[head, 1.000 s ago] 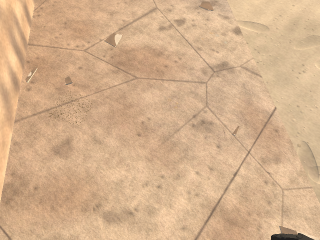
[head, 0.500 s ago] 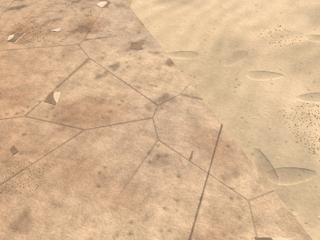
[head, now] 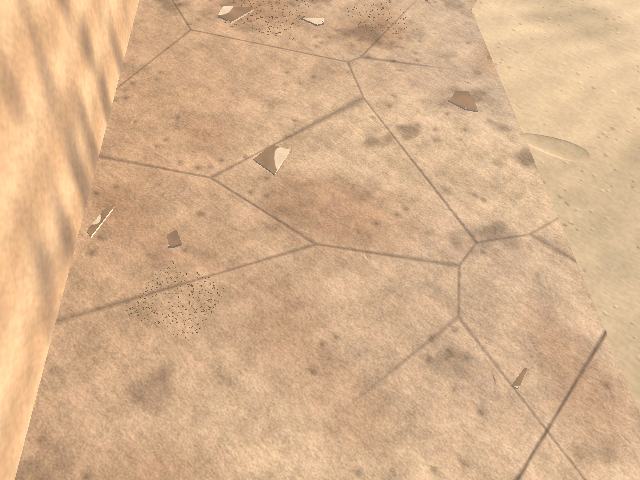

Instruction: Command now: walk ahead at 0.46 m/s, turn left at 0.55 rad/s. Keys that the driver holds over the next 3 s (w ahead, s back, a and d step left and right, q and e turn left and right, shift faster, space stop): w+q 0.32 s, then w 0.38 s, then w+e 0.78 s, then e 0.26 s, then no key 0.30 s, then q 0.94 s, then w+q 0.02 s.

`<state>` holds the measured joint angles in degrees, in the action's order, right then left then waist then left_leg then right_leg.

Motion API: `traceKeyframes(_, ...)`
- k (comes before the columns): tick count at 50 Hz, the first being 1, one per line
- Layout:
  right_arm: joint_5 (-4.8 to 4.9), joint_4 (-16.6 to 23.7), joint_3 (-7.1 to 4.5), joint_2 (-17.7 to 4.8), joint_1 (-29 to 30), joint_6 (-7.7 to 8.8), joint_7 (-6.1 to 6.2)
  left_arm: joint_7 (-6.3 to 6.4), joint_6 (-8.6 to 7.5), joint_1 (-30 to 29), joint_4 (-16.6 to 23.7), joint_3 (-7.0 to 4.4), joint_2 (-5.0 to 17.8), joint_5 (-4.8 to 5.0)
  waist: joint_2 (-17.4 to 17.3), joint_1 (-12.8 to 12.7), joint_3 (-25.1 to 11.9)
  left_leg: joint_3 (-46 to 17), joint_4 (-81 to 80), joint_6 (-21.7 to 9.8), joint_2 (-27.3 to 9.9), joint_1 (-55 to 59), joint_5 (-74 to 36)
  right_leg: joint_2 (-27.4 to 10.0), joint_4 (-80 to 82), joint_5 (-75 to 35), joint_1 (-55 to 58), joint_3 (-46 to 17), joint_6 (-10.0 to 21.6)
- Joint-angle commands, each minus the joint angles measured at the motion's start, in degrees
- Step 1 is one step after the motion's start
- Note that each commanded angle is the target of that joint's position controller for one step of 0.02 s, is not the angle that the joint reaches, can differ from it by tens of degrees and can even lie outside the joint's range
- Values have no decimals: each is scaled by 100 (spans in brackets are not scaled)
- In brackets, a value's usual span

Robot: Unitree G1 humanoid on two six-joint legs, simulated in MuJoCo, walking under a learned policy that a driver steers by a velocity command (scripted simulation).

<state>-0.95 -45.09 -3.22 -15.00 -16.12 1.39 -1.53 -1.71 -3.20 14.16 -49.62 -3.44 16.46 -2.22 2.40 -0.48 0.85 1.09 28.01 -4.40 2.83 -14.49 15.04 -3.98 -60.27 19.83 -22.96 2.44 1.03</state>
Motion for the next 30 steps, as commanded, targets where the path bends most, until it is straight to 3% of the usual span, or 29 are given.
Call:
traceKeyframes(1, 80, 207, -195, -869, -378, 98, 53, -53, -17, -124, 358, -66, 483, -88, -736, 55, -65, -1927, -1619, -845, -1283, 1341, -1456, -118, -18, -601, -1454, -261, -64)
traceKeyframes(3, 135, 99, -218, -908, -581, 171, 65, -49, 87, -297, 456, -49, 413, -80, -612, 26, -41, -1734, -1602, -927, -1199, 1320, -2047, -48, 138, -747, -1579, -222, -208)
traceKeyframes(5, 120, 8, -228, -917, -806, 187, 92, -43, 124, -750, 638, -13, 349, -69, -584, 133, 109, -1725, -1657, -975, -1170, 1305, -2106, -18, 492, -985, -1856, -186, -323)
traceKeyframes(10, 95, -129, -242, -923, -1154, 185, 143, -77, 70, -1805, 1038, 100, 227, -3, -682, 433, 281, -1751, -1509, -881, -1017, 1265, -2389, 192, 1867, -1812, -1716, -158, -374)
traceKeyframes(13, 42, -168, -278, -1034, -1249, 181, 202, -79, 26, -2159, 1246, 110, 330, 16, -624, 516, 360, -2066, -1342, -791, -1178, 1444, -2658, 266, 2384, -1894, -1531, -259, -302)
traceKeyframes(16, 34, -49, -307, -1085, -852, 207, 222, -23, -24, -1528, 1152, 68, 500, 50, -731, 144, 188, -2144, -887, -474, -1145, 1225, -3261, 436, 2854, -1582, -329, -311, -62)
traceKeyframes(17, 0, -28, -315, -1098, -720, 224, 212, 32, -62, -975, 984, 8, 628, 50, -723, -77, -115, -2033, -376, -335, -1017, 1082, -3904, 616, 2902, -1301, 500, -208, 54)
traceKeyframes(18, 9, -64, -304, -1088, -704, 244, 174, 104, -117, -158, 746, -67, 748, 32, -482, -456, -559, -1754, 717, -208, -694, 920, -4171, 638, 3194, -1292, 1538, -138, 194)
traceKeyframes(19, 40, 17, -206, -751, -805, 278, 119, 210, -177, 696, 684, -159, 1086, -89, 0, -756, -1251, -1458, 2319, -98, -325, 223, -2927, -403, 3436, -86, 2749, -1236, 459)
traceKeyframes(20, 197, 77, -63, -58, -1647, 276, 109, 239, -160, 867, 697, -264, 1598, -221, 1285, -266, -1913, -928, 4034, 72, 525, -1425, 1227, -1982, 3989, 840, 4083, -4070, 1104)
traceKeyframes(21, 48, -120, -96, -499, -1826, 220, 136, 189, -84, 634, 612, -271, 1373, -46, 1062, -145, -1671, -916, 4723, 3, 325, -2022, 1286, -2031, 4707, 1620, 3578, -5370, 1352)
traceKeyframes(22, -11, -107, -121, -649, -1260, 181, 124, 173, -78, 49, 741, -170, 847, 16, 288, -32, -707, -860, 4783, -11, -22, -2133, 655, -1765, 4784, 1651, 2689, -4345, 1231)
traceKeyframes(23, -55, -34, -102, -622, -770, 185, 75, 150, -105, -221, 745, -81, 508, 27, -98, -60, -298, -803, 4449, -11, -186, -1986, 329, -1425, 4747, 724, 2031, -3356, 1129)
traceKeyframes(24, -66, 0, -99, -558, -589, 164, 36, 149, -139, -229, 672, -34, 395, -3, 0, 14, -126, -800, 4180, 1, -317, -1827, 281, -1146, 4771, -134, 1676, -2653, 1019)
traceKeyframes(26, -139, -19, -84, -474, -606, 58, -27, 126, -256, -13, 458, -6, 372, 34, 302, 148, -104, -731, 3815, 63, -367, -1462, 291, -876, 4837, -1244, 1315, -1921, 958)
traceKeyframes(27, -131, 14, -70, -424, -546, 17, -19, 106, -345, 130, 379, -13, 405, 73, 313, 172, -110, -673, 3690, 115, -348, -1418, 302, -838, 4845, -1691, 1306, -1729, 994)
traceKeyframes(30, -159, 187, -18, -380, -20, -24, -43, 77, -453, 220, 268, -41, 534, 108, 257, 166, 6, -475, 2882, 265, -480, -1702, -26, -855, 5127, -1736, 1337, -1360, 1116)
